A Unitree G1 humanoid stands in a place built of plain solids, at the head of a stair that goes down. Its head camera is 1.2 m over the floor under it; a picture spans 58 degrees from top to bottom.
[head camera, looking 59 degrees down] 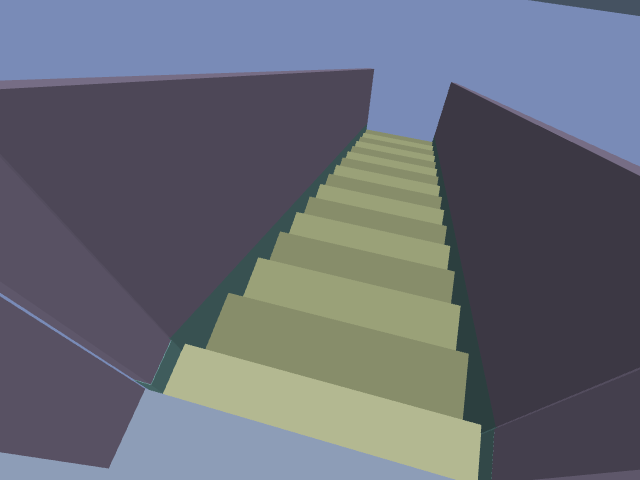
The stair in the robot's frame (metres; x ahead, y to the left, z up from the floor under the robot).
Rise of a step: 0.18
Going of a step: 0.25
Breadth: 0.83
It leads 15 degrees to the right of straight ahead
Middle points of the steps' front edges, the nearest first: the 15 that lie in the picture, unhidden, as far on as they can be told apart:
0.27 -0.02 0.00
0.51 -0.08 -0.18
0.75 -0.14 -0.36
0.99 -0.21 -0.54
1.23 -0.27 -0.72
1.47 -0.34 -0.90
1.71 -0.40 -1.09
1.95 -0.46 -1.27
2.18 -0.53 -1.45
2.42 -0.59 -1.63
2.66 -0.66 -1.81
2.90 -0.72 -1.99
3.14 -0.78 -2.17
3.38 -0.85 -2.35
3.62 -0.91 -2.53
